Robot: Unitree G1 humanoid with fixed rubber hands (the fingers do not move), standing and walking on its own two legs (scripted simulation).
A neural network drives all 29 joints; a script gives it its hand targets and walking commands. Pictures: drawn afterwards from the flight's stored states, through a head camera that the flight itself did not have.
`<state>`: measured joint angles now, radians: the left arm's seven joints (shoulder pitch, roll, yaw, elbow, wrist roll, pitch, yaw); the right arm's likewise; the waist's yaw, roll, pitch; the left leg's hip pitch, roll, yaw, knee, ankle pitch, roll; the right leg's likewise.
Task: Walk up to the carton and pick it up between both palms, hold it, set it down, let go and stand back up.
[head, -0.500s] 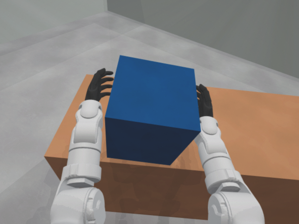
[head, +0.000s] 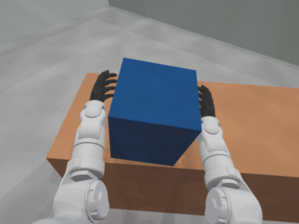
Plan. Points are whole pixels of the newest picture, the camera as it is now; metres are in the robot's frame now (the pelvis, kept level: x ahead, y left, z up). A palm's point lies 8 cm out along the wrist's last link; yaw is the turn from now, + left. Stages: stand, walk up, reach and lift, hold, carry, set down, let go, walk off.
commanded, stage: set down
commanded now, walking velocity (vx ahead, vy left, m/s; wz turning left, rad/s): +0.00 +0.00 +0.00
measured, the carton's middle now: (150, 116) +0.41 -0.02 +0.05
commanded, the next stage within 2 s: none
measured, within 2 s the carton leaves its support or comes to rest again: rests again in 1.48 s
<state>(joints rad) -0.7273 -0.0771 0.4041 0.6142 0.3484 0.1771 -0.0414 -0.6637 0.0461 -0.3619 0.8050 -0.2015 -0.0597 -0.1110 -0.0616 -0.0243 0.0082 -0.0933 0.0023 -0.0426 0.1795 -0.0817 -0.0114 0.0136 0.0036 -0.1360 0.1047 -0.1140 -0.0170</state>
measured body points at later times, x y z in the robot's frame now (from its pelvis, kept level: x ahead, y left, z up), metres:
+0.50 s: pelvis +0.01 +0.00 +0.00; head +0.04 +0.00 +0.45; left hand +0.44 +0.12 +0.11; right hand +0.41 -0.18 +0.09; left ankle +0.01 +0.13 -0.75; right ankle -0.04 -0.10 -0.75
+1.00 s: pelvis +0.01 +0.00 +0.00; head +0.06 +0.00 +0.45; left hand +0.46 +0.11 +0.09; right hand +0.42 -0.19 +0.08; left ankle +0.01 +0.13 -0.75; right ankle -0.04 -0.10 -0.75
